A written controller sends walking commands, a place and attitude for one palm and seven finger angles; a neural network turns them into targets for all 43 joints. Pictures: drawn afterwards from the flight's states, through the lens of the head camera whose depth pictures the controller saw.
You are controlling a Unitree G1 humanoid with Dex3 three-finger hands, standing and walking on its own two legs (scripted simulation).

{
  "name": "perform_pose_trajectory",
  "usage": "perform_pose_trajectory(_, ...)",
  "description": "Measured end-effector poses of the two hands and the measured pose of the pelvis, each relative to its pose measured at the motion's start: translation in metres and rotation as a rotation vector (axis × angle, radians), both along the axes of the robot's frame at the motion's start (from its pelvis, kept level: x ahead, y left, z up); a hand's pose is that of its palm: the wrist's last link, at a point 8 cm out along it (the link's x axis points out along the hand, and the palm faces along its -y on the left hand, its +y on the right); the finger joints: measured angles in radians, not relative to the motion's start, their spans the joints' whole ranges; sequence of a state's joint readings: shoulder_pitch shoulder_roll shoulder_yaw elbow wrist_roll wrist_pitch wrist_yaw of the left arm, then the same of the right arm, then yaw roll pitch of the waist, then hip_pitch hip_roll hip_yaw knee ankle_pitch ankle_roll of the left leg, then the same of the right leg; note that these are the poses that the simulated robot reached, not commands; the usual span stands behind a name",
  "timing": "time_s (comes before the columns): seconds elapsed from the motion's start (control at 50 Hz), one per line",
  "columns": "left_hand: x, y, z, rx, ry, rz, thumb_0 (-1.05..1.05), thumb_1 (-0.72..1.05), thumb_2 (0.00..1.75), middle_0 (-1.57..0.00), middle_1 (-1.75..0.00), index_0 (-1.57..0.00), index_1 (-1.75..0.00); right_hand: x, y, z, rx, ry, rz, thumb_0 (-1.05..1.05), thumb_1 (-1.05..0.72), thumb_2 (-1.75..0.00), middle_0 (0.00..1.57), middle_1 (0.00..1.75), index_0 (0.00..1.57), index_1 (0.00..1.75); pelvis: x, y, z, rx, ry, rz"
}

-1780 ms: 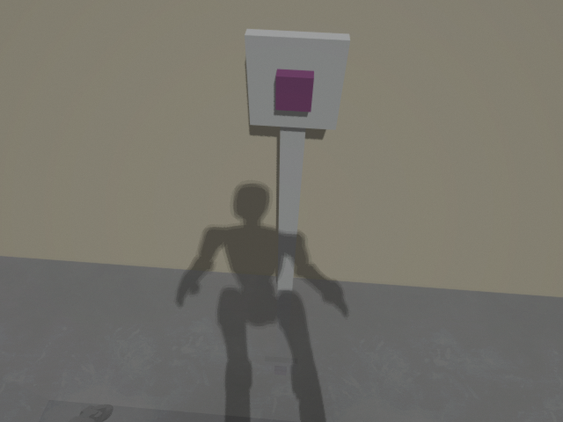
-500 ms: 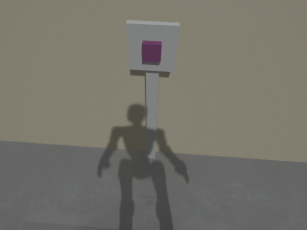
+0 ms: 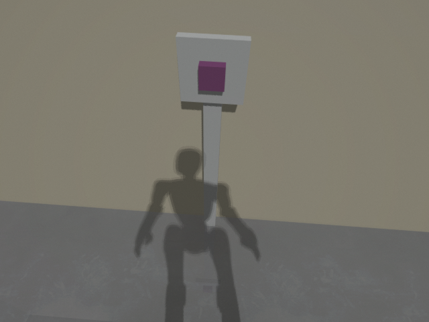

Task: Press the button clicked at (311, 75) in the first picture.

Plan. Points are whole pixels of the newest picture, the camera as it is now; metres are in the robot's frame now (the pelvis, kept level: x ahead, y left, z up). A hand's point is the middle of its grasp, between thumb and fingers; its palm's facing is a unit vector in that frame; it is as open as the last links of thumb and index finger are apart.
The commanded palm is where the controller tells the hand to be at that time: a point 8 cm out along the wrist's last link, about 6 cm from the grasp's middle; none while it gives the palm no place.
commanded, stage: take the last steps up to it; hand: left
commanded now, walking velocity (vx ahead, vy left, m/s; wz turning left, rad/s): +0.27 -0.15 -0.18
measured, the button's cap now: (212, 76) +0.70 +0.06 +0.12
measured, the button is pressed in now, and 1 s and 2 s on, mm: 0 0 0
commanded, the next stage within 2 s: come to a stop and stand still in 0.48 s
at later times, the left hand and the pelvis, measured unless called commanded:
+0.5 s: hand out of the picture +0.04 +0.07 -0.17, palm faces +0.03 -0.99 -0.15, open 7.4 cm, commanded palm none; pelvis +0.12 -0.07 -0.01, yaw -3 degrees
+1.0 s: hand (174, 276) +0.27 +0.12 -0.19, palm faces +0.01 -0.98 -0.21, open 7.4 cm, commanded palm none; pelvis +0.19 -0.07 -0.01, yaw -5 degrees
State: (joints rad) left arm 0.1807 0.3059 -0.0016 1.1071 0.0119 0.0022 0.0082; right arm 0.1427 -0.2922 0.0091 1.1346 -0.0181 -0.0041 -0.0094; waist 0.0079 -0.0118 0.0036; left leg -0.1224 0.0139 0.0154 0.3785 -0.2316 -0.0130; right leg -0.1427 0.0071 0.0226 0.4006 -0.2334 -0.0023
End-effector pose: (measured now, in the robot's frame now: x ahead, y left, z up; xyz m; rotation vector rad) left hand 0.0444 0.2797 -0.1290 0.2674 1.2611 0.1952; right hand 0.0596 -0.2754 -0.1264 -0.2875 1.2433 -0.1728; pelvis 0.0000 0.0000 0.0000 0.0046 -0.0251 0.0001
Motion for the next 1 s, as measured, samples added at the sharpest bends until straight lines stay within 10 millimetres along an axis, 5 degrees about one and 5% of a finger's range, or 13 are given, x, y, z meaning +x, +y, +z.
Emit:
perform_pose_trajectory(0.14,-0.012,-0.035,-0.018,-0.07,0.121,-0.007,0.0,0.91,0.9,-0.2,-0.3,-0.2,-0.3,-0.023,0.013,-0.02,0.075,0.055,-0.09,0.0,-0.9,-0.9,0.2,0.3,0.2,0.3,0.025,-0.015,-0.008,0.022,0.009,-0.049)
perform_pose_trajectory(0.3,0.006,-0.094,-0.023,-0.097,0.115,0.049,0.0,0.91,0.9,-0.2,-0.3,-0.2,-0.3,-0.05,-0.011,-0.039,0.118,0.251,-0.156,0.0,-0.9,-0.9,0.2,0.3,0.2,0.3,0.064,-0.054,-0.017,0.001,0.01,-0.03)
perform_pose_trajectory(0.4,-0.002,-0.128,-0.016,-0.123,0.184,0.092,0.0,0.91,0.9,-0.2,-0.3,-0.2,-0.3,-0.003,-0.026,-0.028,0.115,0.214,-0.149,0.01,-0.9,-0.9,0.2,0.3,0.2,0.3,0.092,-0.067,-0.007,0.001,0.02,-0.036)
perform_pose_trajectory(0.58,0.01,-0.167,-0.019,-0.185,0.309,0.107,0.0,0.9,0.9,-0.2,-0.3,-0.2,-0.3,0.131,-0.021,-0.027,0.143,0.004,-0.116,0.0,-0.91,-0.9,0.19,0.3,0.2,0.3,0.147,-0.074,-0.01,-0.023,0.028,-0.058)
perform_pose_trajectory(0.68,0.038,-0.168,-0.032,-0.203,0.335,0.122,0.0,0.9,0.9,-0.2,-0.3,-0.2,-0.3,0.205,-0.004,-0.027,0.145,-0.088,-0.074,0.0,-0.91,-0.9,0.19,0.3,0.2,0.3,0.186,-0.069,-0.019,-0.033,0.015,-0.066)
perform_pose_trajectory(0.74,0.068,-0.16,-0.041,-0.205,0.331,0.116,0.0,0.9,0.9,-0.2,-0.3,-0.2,-0.3,0.23,0.006,-0.024,0.134,-0.135,-0.089,0.0,-0.91,-0.9,0.19,0.3,0.2,0.3,0.206,-0.065,-0.022,-0.039,0.0,-0.081)
perform_pose_trajectory(0.9,0.185,-0.124,-0.037,-0.137,0.093,0.026,0.0,0.91,0.9,-0.2,-0.3,-0.2,-0.3,0.215,-0.02,-0.003,0.043,-0.107,-0.133,-0.02,-0.92,-0.9,0.2,0.3,0.2,0.3,0.204,-0.064,-0.009,-0.034,-0.008,-0.098)
perform_pose_trajectory(1.0,0.218,-0.113,-0.032,-0.102,-0.017,0.011,0.0,0.91,0.9,-0.2,-0.3,-0.2,-0.3,0.189,-0.038,-0.003,0.025,-0.04,-0.135,-0.01,-0.91,-0.9,0.2,0.3,0.2,0.3,0.192,-0.074,-0.009,-0.041,0.0,-0.083)
